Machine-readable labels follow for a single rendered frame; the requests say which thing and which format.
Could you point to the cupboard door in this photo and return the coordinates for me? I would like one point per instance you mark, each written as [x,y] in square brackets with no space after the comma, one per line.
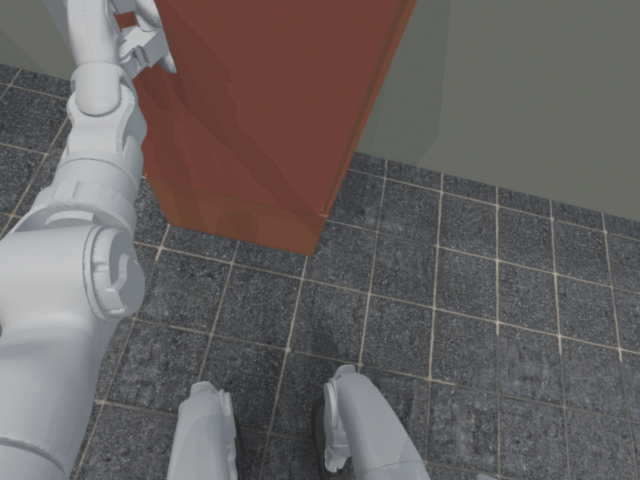
[264,96]

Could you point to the robot left thigh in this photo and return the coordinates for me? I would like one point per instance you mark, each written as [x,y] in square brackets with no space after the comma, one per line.
[205,425]

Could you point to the left robot hand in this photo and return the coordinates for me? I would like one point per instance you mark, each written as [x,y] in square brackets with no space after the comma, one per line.
[96,37]

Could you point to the handle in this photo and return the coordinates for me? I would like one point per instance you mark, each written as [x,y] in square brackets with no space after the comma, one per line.
[58,11]

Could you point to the left robot forearm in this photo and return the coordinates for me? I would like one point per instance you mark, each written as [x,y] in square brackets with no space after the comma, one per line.
[98,177]

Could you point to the left robot upper arm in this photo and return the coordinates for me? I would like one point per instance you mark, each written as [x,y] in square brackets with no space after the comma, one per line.
[63,292]

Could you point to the right robot shin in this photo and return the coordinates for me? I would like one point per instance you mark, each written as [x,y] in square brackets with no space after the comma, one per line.
[337,447]

